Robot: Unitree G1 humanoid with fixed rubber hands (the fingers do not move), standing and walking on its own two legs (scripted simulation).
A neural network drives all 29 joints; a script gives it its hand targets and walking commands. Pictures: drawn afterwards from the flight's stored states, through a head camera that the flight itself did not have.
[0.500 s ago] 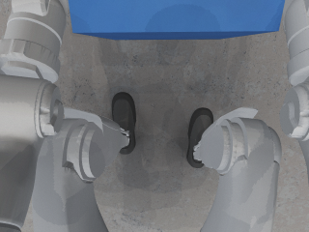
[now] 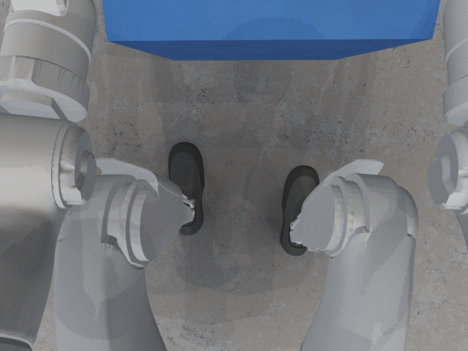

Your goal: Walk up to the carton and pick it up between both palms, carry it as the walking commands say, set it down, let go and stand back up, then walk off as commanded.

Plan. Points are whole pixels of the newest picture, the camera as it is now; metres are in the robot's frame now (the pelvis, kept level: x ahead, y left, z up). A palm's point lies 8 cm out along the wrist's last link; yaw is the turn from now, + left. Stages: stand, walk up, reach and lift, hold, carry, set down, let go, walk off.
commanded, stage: reach and lift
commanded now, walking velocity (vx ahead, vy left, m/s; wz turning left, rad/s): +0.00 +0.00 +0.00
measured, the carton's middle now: out of the picture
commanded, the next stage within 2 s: none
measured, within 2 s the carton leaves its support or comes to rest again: neither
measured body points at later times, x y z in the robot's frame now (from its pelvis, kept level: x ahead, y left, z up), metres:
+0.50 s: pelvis -0.01 +0.00 +0.01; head +0.34 -0.02 +0.27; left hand +0.59 +0.16 -0.09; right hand +0.58 -0.22 -0.09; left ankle +0.16 +0.11 -0.34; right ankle +0.11 -0.13 -0.34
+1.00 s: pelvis -0.01 +0.00 +0.05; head +0.33 -0.02 +0.33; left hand +0.57 +0.17 -0.04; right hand +0.57 -0.22 -0.03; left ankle +0.16 +0.11 -0.34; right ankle +0.11 -0.13 -0.34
